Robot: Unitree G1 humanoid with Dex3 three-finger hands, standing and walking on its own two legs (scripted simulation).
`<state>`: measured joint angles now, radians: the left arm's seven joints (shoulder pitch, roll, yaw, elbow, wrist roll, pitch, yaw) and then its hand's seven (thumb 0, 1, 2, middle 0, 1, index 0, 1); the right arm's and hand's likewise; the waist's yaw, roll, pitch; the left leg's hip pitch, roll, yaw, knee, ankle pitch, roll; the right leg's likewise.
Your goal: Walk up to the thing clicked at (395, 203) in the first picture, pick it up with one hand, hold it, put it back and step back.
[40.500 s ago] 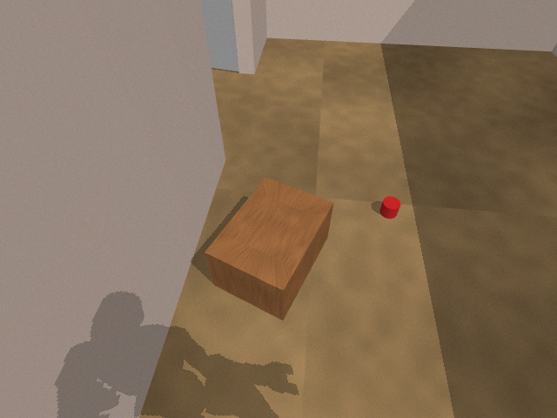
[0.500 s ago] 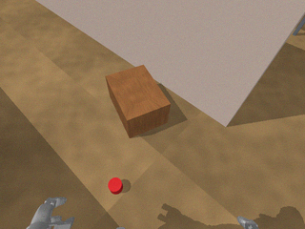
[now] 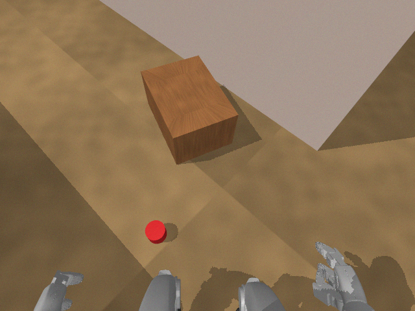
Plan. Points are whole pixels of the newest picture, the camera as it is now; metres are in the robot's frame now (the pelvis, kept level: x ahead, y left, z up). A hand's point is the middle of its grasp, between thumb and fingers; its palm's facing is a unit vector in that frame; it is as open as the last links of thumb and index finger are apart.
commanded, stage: rise first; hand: left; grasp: from above
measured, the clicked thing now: (156, 232) +0.41 +0.21 -0.65
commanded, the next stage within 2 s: none
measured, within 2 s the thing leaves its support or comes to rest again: neither
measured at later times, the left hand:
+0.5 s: hand (105, 274) +0.22 +0.28 -0.32, palm faces -0.42 -0.49 -0.76, open 14.1 cm
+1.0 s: hand (121, 249) +0.30 +0.28 -0.44, palm faces -0.47 -0.16 -0.87, open 14.2 cm
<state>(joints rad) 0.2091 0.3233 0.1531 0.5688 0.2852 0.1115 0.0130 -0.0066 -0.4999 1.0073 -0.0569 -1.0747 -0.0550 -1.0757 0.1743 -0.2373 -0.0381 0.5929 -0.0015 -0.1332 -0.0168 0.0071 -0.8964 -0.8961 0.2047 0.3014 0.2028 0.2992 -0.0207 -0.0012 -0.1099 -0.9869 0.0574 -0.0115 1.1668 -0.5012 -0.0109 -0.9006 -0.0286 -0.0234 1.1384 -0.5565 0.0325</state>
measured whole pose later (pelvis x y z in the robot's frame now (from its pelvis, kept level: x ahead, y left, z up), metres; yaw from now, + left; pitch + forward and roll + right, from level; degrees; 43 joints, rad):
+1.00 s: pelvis -0.09 +0.00 -0.29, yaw -6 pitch +32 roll -6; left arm -0.60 0.64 0.12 1.11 1.05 -0.24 0.26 -0.01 -0.56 1.05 -0.07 -1.03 -0.07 -1.04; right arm 0.15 -0.27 -0.03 0.77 -0.06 -0.06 0.07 0.01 -0.89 -0.89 0.21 0.30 0.20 0.30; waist -0.09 0.00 -0.12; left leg -2.17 0.06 -0.13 2.19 -0.59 -0.02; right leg -2.05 0.02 -0.04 2.17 -0.69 0.03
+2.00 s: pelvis -0.08 -0.01 -0.35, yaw -8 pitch +32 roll -7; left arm -0.77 0.70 0.14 1.33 1.23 -0.24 0.43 0.00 -0.54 1.01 -0.08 -1.01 -0.08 -1.00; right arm 0.09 -0.25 0.01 0.80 -0.15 -0.05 0.12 0.00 -0.91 -0.90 0.20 0.30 0.20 0.30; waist -0.15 -0.04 -0.06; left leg -2.32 0.07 -0.17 2.38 -0.64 -0.03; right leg -2.20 0.05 -0.06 2.35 -0.72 0.05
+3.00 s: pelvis -0.08 -0.01 -0.36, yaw -10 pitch +30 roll -8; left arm -0.86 0.75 0.07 1.41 1.18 -0.28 0.37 0.00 -0.52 0.95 -0.07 -1.06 -0.10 -1.03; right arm 0.13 -0.27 0.10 0.76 -0.16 -0.06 0.15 0.00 -0.91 -0.89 0.21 0.30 0.20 0.30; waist -0.20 -0.06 0.03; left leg -2.34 0.06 -0.21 2.44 -0.64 -0.04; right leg -2.21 0.06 -0.09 2.39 -0.72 0.04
